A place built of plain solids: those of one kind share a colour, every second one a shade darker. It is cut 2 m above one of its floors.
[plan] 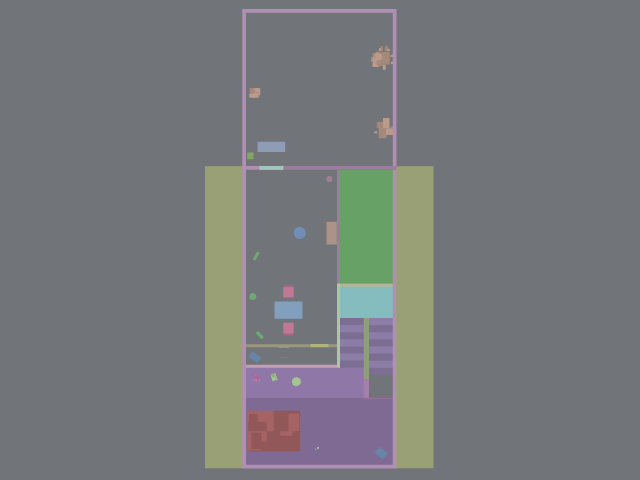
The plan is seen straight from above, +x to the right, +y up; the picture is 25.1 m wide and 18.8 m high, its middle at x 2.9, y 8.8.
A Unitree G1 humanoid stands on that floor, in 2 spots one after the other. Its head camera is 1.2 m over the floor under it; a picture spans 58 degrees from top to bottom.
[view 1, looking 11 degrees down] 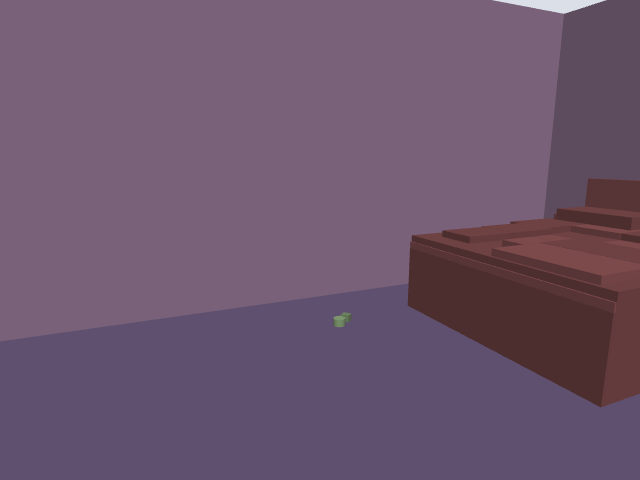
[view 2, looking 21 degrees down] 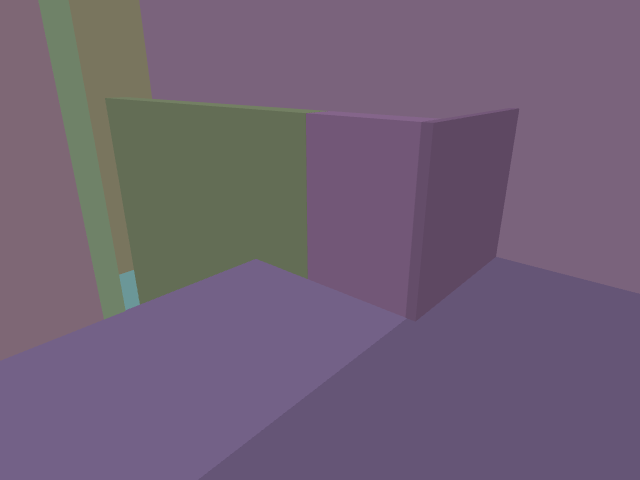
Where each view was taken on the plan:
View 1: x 4.15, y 3.30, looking -114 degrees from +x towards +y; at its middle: wall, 3.68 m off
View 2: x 2.83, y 1.66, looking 41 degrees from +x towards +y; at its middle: guard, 2.54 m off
